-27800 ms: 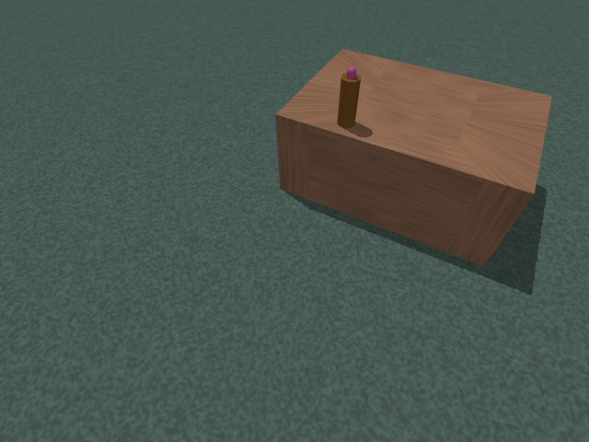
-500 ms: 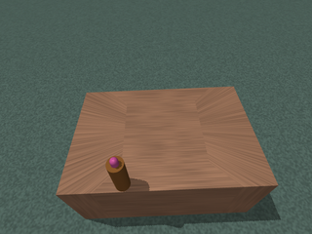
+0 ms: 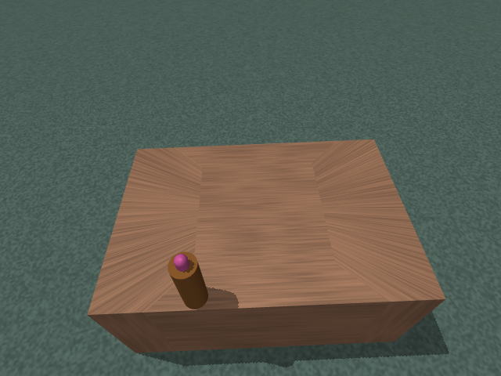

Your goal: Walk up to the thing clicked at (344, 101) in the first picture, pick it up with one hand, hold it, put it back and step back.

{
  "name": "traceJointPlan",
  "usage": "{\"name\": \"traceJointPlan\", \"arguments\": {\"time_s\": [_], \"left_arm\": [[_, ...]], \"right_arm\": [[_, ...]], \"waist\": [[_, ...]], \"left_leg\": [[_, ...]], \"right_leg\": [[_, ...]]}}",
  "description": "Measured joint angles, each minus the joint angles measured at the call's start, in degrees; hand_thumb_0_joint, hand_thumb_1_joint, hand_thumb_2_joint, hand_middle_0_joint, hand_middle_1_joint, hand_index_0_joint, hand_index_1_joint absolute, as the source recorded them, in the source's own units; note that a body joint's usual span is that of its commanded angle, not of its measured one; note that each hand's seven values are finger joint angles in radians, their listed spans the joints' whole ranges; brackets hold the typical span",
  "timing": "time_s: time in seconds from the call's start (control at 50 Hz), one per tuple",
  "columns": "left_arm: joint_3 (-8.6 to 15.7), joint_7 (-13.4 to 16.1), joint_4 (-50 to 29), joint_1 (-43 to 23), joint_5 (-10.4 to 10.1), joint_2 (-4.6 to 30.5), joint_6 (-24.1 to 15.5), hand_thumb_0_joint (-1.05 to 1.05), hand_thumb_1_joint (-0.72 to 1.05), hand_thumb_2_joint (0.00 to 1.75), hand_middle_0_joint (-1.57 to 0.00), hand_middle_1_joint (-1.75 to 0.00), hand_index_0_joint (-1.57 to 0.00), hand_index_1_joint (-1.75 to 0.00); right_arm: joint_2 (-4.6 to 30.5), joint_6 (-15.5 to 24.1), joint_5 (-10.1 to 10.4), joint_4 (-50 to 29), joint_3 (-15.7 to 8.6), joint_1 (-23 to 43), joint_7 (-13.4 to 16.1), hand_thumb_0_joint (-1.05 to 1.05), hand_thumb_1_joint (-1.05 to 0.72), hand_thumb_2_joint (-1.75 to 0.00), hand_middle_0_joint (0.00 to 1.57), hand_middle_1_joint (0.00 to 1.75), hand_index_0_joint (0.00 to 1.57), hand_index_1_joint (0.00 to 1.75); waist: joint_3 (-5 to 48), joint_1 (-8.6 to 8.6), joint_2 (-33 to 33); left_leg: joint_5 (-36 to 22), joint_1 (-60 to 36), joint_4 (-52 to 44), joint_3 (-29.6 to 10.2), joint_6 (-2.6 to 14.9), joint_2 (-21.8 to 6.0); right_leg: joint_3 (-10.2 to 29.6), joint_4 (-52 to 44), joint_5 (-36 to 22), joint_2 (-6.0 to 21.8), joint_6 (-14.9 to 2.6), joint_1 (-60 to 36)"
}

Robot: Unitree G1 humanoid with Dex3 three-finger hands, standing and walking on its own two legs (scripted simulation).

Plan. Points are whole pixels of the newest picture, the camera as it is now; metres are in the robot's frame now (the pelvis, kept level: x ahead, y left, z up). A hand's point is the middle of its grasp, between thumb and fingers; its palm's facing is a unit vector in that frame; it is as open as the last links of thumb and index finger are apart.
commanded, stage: stand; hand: left
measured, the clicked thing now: (188, 279) +0.39 +0.18 -0.25
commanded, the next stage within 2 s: step back in 0.10 s
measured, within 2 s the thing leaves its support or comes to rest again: neither
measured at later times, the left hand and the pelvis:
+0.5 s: hand out of the picture +0.09 +0.30 -0.18, palm faces -0.05 -0.92 -0.38, open 7.4 cm; pelvis -0.06 +0.04 -0.03, yaw -1 degrees
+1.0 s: hand out of the picture -0.03 +0.27 -0.15, palm faces -0.08 -0.91 -0.40, open 7.4 cm; pelvis -0.15 +0.02 -0.01, yaw -5 degrees
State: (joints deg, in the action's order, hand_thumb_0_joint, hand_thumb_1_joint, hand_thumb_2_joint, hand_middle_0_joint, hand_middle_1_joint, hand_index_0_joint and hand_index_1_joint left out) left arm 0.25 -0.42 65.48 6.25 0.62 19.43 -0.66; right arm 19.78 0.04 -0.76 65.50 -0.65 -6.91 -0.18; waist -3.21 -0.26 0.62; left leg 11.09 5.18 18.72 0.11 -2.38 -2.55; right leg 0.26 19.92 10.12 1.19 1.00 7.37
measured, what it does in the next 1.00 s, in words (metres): walks backwards: right foot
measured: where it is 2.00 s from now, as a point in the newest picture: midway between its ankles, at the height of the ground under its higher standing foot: outside the picture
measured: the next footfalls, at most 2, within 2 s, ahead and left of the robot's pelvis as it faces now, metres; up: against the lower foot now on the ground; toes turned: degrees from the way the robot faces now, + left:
right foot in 0.80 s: -0.10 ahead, -0.10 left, +0.00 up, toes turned -1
left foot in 1.14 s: -0.17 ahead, +0.14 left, +0.00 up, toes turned -4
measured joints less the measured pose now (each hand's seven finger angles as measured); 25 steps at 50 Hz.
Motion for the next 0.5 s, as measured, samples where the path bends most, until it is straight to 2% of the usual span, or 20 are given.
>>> {"name": "traceJointPlan", "arguments": {"time_s": [0.1,0.24,0.32,0.38,0.42,0.44,0.46,0.5], "left_arm": [[0.0,0.0,0.0,0.1,-0.1,0.1,0.0,0.01,0.90,0.90,-0.20,-0.30,-0.21,-0.29],[2.3,0.3,-5.1,-1.4,-1.2,1.5,1.3,0.01,0.90,0.90,-0.21,-0.30,-0.21,-0.30],[2.7,0.3,-7.9,-2.7,-0.6,2.0,2.2,0.01,0.90,0.90,-0.21,-0.30,-0.21,-0.30],[2.7,0.2,-9.8,-3.3,0.3,2.4,3.0,0.01,0.90,0.90,-0.21,-0.30,-0.21,-0.30],[2.6,0.2,-11.0,-3.5,0.4,2.8,3.6,0.01,0.90,0.90,-0.21,-0.30,-0.21,-0.30],[2.7,0.5,-11.4,-4.2,0.4,3.2,3.8,0.01,0.90,0.90,-0.21,-0.30,-0.21,-0.30],[3.0,0.9,-11.8,-5.0,0.4,3.6,4.1,0.01,0.90,0.90,-0.21,-0.30,-0.21,-0.30],[3.5,1.5,-12.9,-5.6,0.3,4.4,4.2,0.01,0.90,0.90,-0.20,-0.30,-0.21,-0.29]], "right_arm": [[0.0,0.0,0.1,0.1,0.0,-0.1,0.0,0.00,-0.90,-0.90,0.20,0.30,0.21,0.30],[1.2,-1.5,1.2,-3.9,-1.5,2.6,-0.2,0.00,-0.90,-0.90,0.20,0.30,0.21,0.30],[2.8,-2.5,1.2,-6.3,-2.3,3.7,-0.2,0.00,-0.90,-0.90,0.20,0.30,0.21,0.30],[3.5,-2.9,0.9,-8.0,-3.0,3.2,-0.5,0.00,-0.90,-0.90,0.20,0.30,0.20,0.30],[3.9,-2.4,0.8,-9.2,-3.2,1.6,-0.7,0.00,-0.90,-0.90,0.20,0.30,0.20,0.30],[3.7,-2.1,0.6,-9.3,-3.4,1.0,-0.7,0.00,-0.90,-0.90,0.20,0.30,0.20,0.30],[3.1,-1.9,0.1,-9.2,-3.4,0.6,-0.6,0.00,-0.90,-0.90,0.20,0.30,0.20,0.30],[1.6,-1.8,-0.5,-9.1,-2.9,-0.3,-0.4,0.00,-0.90,-0.90,0.20,0.30,0.20,0.30]], "waist": [[-0.1,-0.04,0.0],[-4.3,-0.08,0.1],[-6.3,-0.19,0.5],[-6.6,-0.17,-0.6],[-5.4,-0.88,-0.6],[-5.4,-1.19,-0.8],[-6.0,-1.19,-1.7],[-7.0,-0.95,-3.4]], "left_leg": [[0.1,-0.1,-0.2,0.0,-0.03,0.0],[2.6,6.3,8.1,0.2,0.45,-0.3],[5.1,11.1,15.6,-0.3,2.51,0.4],[12.1,12.7,22.6,-0.3,4.02,3.2],[8.6,11.4,20.1,-0.5,4.64,3.2],[10.4,11.5,19.7,-0.7,4.04,3.2],[10.8,11.9,20.3,-0.5,3.94,3.6],[9.7,11.7,19.6,0.0,3.96,3.7]], "right_leg": [[0.0,-0.1,0.1,0.0,-0.01,-0.1],[0.5,6.6,1.6,-0.4,-0.30,5.8],[0.8,10.1,2.0,-0.1,-0.07,9.1],[2.2,13.1,2.5,1.1,0.50,12.0],[2.1,15.8,3.4,1.2,0.33,14.6],[3.0,18.6,5.6,0.5,-0.40,16.3],[5.4,22.5,10.2,-0.8,-1.13,17.5],[8.3,30.9,17.4,-4.1,-2.03,19.5]]}}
